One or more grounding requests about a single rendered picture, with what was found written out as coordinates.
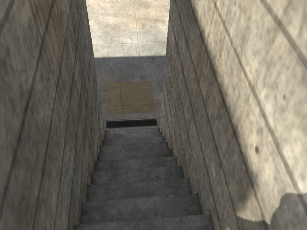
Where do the stairs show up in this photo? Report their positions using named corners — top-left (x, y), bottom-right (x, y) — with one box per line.
top-left (73, 127), bottom-right (214, 230)

